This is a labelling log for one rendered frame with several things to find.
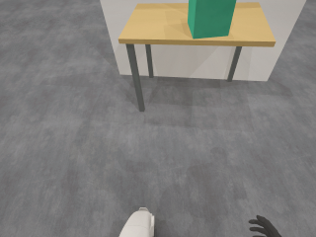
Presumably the table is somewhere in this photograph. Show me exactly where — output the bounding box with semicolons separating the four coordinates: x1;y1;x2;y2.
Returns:
118;2;276;112

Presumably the carton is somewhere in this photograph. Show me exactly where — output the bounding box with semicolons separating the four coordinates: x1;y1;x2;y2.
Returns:
188;0;237;40

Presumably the left robot thigh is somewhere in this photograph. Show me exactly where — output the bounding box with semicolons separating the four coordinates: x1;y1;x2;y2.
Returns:
119;210;155;237

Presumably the left robot shin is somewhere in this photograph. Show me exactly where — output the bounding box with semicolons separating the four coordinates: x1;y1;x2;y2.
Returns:
139;207;149;212

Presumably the robot right hand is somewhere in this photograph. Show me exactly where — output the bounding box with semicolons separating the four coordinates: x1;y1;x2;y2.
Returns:
248;215;281;237

